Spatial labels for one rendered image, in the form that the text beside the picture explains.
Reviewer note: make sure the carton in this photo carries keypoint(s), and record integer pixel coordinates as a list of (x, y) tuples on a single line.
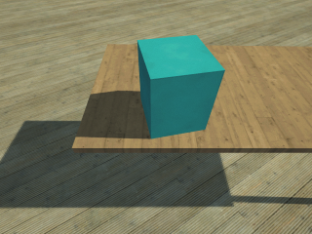
[(179, 79)]

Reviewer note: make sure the table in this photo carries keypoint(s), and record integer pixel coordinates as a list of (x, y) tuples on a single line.
[(263, 105)]

